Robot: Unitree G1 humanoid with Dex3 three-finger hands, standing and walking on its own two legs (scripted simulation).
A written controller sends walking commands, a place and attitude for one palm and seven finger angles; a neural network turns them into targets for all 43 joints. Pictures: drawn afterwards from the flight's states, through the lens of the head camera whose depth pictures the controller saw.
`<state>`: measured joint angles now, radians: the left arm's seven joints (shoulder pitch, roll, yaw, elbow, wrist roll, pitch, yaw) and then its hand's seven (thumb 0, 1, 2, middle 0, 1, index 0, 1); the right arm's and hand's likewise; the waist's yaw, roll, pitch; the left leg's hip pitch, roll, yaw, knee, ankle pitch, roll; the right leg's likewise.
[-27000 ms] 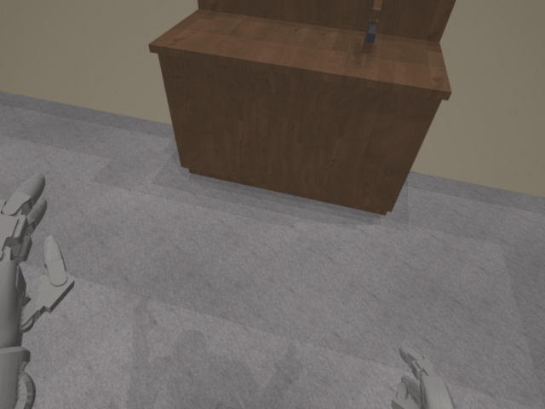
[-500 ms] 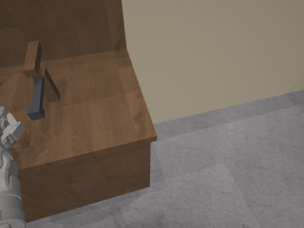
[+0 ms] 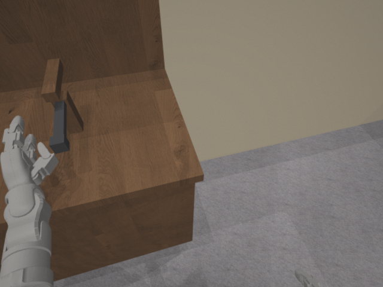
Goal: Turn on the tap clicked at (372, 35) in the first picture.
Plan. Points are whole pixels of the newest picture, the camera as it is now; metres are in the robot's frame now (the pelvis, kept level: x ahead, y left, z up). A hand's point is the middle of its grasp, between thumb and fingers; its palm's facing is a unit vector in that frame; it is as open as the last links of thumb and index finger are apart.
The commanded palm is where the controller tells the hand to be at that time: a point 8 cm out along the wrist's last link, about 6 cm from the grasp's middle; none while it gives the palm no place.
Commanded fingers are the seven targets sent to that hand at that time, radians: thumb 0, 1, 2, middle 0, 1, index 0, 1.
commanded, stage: push the lever round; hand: left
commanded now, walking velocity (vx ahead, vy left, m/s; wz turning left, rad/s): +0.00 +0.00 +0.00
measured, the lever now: (59, 143) +0.37 +0.30 +0.09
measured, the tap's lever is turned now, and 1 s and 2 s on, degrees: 3 27 68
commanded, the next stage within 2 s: none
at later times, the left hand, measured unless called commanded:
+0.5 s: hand (71, 153) +0.35 +0.27 +0.09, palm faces +0.63 -0.78 -0.05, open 7.8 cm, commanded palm +0.31 +0.29 +0.09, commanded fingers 0.00 0.90 0.90 -0.15 -0.15 -0.15 -0.15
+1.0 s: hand (91, 144) +0.38 +0.24 +0.09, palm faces +0.71 -0.70 -0.06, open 7.8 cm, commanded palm +0.33 +0.26 +0.09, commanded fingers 0.00 0.90 0.90 -0.15 -0.15 -0.15 -0.15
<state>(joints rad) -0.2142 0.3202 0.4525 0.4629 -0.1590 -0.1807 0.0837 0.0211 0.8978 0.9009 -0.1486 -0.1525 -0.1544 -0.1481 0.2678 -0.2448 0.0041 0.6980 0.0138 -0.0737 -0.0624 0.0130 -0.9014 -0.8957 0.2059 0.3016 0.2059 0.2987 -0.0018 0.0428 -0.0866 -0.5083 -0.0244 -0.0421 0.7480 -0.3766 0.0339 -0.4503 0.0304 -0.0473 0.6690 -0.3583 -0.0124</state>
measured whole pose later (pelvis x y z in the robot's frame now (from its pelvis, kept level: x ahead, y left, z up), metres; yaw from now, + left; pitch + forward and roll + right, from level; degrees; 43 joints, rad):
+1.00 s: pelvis +0.00 -0.02 +0.00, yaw +0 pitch +8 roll -1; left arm -0.36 0.16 0.35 0.52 -0.01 -0.13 0.53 0.02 0.90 0.90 -0.15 -0.15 -0.16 -0.15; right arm 0.24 -0.23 -0.01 0.73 -0.02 0.00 -0.04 0.01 -0.90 -0.90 0.20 0.30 0.20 0.30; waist -0.02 0.05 -0.11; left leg -0.51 -0.01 -0.05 0.75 -0.37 0.01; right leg -0.47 0.04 -0.06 0.69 -0.37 -0.04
